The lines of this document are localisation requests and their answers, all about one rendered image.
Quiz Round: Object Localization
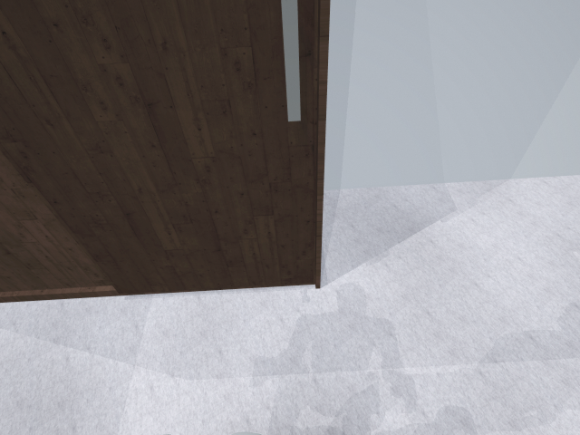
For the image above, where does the wardrobe door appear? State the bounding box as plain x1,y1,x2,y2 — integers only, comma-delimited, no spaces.
0,0,318,294
0,150,111,292

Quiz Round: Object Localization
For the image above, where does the handle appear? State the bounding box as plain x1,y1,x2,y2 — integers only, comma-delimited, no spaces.
281,0,301,121

